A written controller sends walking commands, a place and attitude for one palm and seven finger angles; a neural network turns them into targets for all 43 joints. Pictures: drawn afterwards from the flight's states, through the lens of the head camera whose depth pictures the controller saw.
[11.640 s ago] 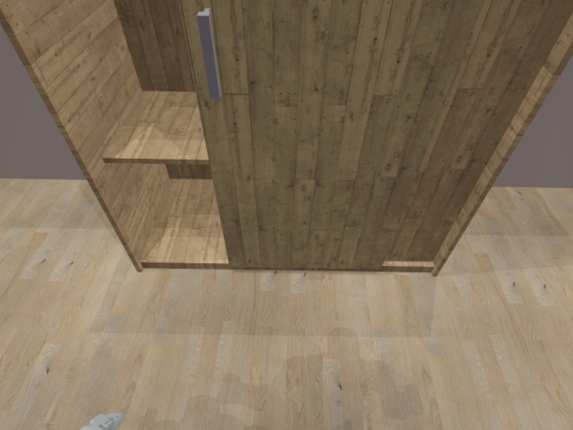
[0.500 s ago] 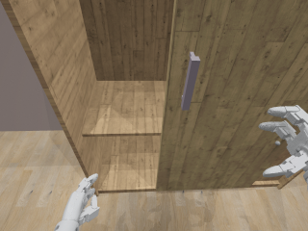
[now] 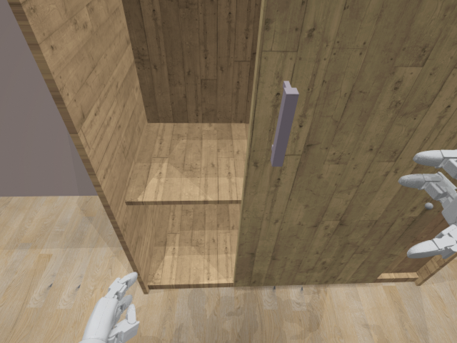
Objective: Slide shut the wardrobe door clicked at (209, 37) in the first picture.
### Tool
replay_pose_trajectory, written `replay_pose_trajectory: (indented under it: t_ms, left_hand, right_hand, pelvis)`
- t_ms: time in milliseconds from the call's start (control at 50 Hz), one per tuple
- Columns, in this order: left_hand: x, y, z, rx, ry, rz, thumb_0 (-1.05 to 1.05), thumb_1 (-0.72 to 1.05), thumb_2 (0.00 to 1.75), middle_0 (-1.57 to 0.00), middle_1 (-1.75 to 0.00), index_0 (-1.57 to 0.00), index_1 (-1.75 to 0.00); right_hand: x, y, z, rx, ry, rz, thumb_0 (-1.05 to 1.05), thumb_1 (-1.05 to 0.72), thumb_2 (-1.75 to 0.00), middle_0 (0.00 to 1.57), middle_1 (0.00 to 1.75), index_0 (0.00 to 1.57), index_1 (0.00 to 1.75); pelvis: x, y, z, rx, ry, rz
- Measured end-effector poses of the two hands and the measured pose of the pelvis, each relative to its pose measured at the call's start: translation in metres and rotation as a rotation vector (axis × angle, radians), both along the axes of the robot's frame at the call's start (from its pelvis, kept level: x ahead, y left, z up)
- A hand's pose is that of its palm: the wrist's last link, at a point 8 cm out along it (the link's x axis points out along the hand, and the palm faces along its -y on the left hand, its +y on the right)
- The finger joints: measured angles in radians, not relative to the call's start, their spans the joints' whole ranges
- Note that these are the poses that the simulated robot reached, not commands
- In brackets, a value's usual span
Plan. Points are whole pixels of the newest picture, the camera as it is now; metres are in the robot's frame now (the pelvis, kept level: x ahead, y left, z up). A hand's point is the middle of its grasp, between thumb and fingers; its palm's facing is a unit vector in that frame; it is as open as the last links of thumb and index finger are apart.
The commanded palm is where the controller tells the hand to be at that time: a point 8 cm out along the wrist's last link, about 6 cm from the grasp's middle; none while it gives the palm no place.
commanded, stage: raise the hand with hooked fingers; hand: right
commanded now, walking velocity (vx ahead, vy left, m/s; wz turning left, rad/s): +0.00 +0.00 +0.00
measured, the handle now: (281, 125) +0.50 -0.10 +0.15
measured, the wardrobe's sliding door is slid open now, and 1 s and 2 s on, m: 0.37 0.37 0.37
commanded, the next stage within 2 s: move the hooked fingers beside the handle in 0.12 s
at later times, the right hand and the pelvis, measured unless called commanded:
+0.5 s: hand (396, 190) +0.30 -0.24 +0.17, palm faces +0.05 +0.99 -0.10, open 14.0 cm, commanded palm +0.27 -0.29 +0.17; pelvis +0.01 +0.04 +0.00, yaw +1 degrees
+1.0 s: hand (366, 167) +0.36 -0.22 +0.16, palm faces +0.00 +1.00 -0.05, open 14.0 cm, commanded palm +0.33 -0.27 +0.16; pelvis +0.02 +0.04 +0.00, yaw +3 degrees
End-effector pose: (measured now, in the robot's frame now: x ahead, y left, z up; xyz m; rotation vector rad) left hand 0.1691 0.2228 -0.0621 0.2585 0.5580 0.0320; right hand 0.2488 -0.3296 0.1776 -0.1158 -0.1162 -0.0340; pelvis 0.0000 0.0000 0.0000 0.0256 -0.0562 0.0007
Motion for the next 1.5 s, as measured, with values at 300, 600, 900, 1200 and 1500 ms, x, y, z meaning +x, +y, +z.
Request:
replay_pose_trajectory:
  t_ms: [300, 600, 900, 1200, 1500]
  left_hand:
    - [0.011, 0.023, -0.004, -0.039, -0.015, 0.015, 0.01, 0.90, 0.90, -0.20, -0.30, -0.20, -0.30]
    - [0.004, 0.062, -0.014, -0.026, 0.020, 0.077, 0.01, 0.90, 0.90, -0.20, -0.30, -0.20, -0.30]
    - [-0.022, 0.078, -0.022, -0.007, 0.086, 0.165, 0.01, 0.90, 0.90, -0.20, -0.30, -0.20, -0.30]
    - [-0.014, 0.046, -0.021, -0.016, 0.091, 0.137, 0.01, 0.90, 0.90, -0.20, -0.30, -0.20, -0.30]
    - [-0.017, 0.029, -0.023, -0.022, 0.136, 0.131, 0.01, 0.90, 0.90, -0.20, -0.30, -0.20, -0.30]
  right_hand:
    - [0.011, 0.028, -0.003, 0.011, 0.048, 0.022, -0.01, 0.50, -0.30, 0.31, 1.20, 0.30, 1.20]
    - [0.046, 0.046, -0.006, 0.026, 0.075, 0.015, -0.01, 0.50, -0.30, 0.31, 1.20, 0.30, 1.20]
    - [0.084, 0.052, -0.011, 0.050, 0.078, 0.021, -0.01, 0.50, -0.30, 0.30, 1.20, 0.30, 1.20]
    - [0.104, 0.065, -0.015, 0.069, 0.066, 0.049, -0.02, 0.50, -0.30, 0.30, 1.20, 0.30, 1.20]
    - [0.130, 0.090, -0.017, 0.087, 0.084, 0.066, -0.01, 0.50, -0.30, 0.30, 1.20, 0.30, 1.20]
  pelvis:
    - [0.006, 0.024, 0.000, -0.009, 0.012, 0.011]
    - [0.009, 0.046, -0.003, -0.018, 0.035, 0.024]
    - [0.018, 0.044, -0.004, -0.022, 0.066, 0.053]
    - [0.019, 0.023, -0.002, -0.013, 0.066, 0.034]
    - [0.020, 0.010, 0.000, -0.013, 0.062, 0.028]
